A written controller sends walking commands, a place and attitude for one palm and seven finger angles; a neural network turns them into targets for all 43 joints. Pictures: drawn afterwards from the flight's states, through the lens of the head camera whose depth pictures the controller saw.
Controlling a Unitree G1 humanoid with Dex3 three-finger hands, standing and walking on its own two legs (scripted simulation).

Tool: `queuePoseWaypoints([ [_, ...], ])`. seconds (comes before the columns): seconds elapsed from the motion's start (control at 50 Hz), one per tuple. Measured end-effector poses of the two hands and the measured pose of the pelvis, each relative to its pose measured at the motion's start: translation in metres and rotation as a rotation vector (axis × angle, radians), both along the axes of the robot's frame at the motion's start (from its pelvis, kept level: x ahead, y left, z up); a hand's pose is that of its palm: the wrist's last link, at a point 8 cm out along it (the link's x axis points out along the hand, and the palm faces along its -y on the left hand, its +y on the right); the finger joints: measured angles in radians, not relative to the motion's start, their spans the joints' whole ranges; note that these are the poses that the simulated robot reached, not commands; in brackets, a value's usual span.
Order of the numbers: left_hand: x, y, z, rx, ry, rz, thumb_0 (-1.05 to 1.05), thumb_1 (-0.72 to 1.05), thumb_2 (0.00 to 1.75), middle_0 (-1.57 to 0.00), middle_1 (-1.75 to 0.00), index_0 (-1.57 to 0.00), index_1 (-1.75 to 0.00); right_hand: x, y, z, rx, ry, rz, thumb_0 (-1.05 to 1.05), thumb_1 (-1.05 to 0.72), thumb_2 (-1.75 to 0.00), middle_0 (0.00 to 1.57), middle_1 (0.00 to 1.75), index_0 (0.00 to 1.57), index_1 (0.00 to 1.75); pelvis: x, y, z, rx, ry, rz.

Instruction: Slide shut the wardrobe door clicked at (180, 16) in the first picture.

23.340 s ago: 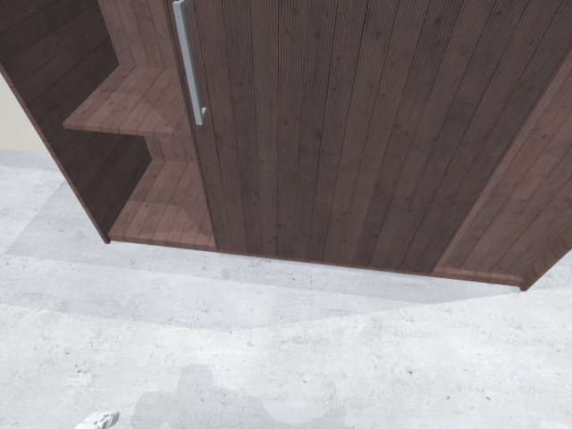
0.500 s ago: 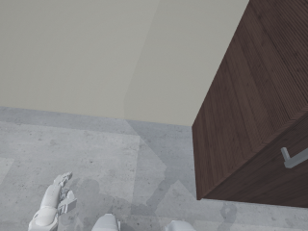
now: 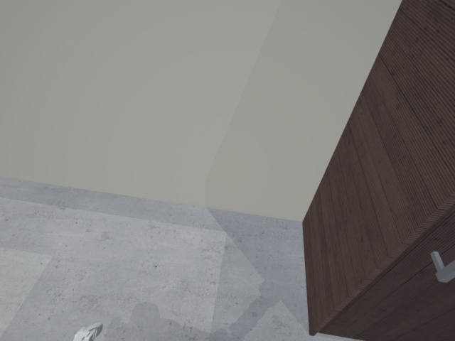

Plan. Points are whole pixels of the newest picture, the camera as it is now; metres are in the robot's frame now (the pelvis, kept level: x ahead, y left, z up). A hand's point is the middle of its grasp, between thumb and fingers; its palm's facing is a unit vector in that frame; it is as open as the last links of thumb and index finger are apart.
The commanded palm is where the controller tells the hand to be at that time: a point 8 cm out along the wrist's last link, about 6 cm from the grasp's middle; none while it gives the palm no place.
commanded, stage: stop walking and hold the door there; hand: right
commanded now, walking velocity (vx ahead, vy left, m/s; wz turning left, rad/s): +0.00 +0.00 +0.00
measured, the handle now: out of the picture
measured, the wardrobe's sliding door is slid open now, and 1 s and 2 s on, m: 0.00 0.00 0.00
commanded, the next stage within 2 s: loosen the grip on the handle in 1.38 s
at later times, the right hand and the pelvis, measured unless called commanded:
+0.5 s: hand out of the picture +0.27 -0.40 +0.08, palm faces +0.54 +0.79 -0.30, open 5.2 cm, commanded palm +0.23 -0.43 +0.09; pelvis -0.04 -0.06 -0.01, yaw -4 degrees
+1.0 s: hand out of the picture +0.28 -0.40 +0.07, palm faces +0.50 +0.82 -0.28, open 4.8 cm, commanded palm +0.24 -0.43 +0.09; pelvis -0.03 -0.09 +0.00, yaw -2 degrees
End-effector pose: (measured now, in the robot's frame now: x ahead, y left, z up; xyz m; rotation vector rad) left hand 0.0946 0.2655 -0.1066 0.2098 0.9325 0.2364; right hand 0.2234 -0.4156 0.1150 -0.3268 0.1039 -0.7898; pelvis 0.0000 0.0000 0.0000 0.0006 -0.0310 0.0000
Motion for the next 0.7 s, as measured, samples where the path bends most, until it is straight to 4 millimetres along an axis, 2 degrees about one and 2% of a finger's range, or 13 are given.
queuePoseWaypoints([
  [0.2, 0.020, -0.001, 0.009, -0.001, -0.062, -0.023, 0.01, 0.90, 0.90, -0.21, -0.30, -0.20, -0.30, 0.000, -0.002, 0.000, -0.005, 0.008, 0.013, -0.11, -0.63, -0.90, 0.38, 1.32, 0.35, 1.39, 0.000, 0.000, 0.001, 0.010, 0.013, 0.000],
  [0.3, 0.027, -0.003, 0.008, 0.019, -0.051, -0.043, 0.01, 0.90, 0.90, -0.20, -0.30, -0.20, -0.30, 0.000, -0.008, -0.004, -0.013, 0.023, 0.058, -0.18, -0.62, -0.90, 0.40, 1.34, 0.39, 1.40, -0.009, -0.011, -0.002, 0.012, 0.021, -0.033],
  [0.38, 0.026, -0.014, 0.008, 0.049, -0.038, -0.068, 0.01, 0.90, 0.90, -0.20, -0.30, -0.20, -0.30, 0.001, -0.013, -0.011, 0.000, 0.013, 0.106, -0.26, -0.62, -0.90, 0.41, 1.36, 0.42, 1.40, -0.021, -0.026, -0.005, -0.003, 0.018, -0.062],
  [0.46, 0.019, -0.036, 0.008, 0.070, -0.029, -0.081, 0.01, 0.90, 0.90, -0.20, -0.30, -0.20, -0.30, 0.003, -0.019, -0.019, 0.014, -0.015, 0.166, -0.31, -0.63, -0.89, 0.43, 1.38, 0.44, 1.40, -0.035, -0.046, -0.010, -0.024, 0.008, -0.083],
  [0.56, 0.001, -0.079, 0.007, 0.026, -0.035, -0.073, 0.01, 0.90, 0.90, -0.20, -0.30, -0.20, -0.30, 0.007, -0.018, -0.023, 0.019, -0.012, 0.240, -0.25, -0.70, -0.89, 0.44, 1.39, 0.45, 1.40, -0.050, -0.071, -0.007, -0.001, 0.006, -0.057],
  [0.64, -0.016, -0.113, 0.001, -0.032, -0.001, -0.095, 0.01, 0.90, 0.90, -0.20, -0.30, -0.20, -0.30, 0.008, -0.018, -0.023, 0.046, -0.021, 0.257, -0.23, -0.72, -0.87, 0.45, 1.40, 0.44, 1.40, -0.052, -0.078, -0.003, 0.014, 0.009, -0.059],
  [0.7, -0.024, -0.130, -0.006, -0.060, 0.027, -0.127, 0.01, 0.90, 0.90, -0.21, -0.30, -0.20, -0.30, 0.008, -0.019, -0.023, 0.039, -0.025, 0.263, -0.23, -0.72, -0.86, 0.45, 1.40, 0.43, 1.40, -0.050, -0.079, -0.005, 0.001, 0.014, -0.054],
])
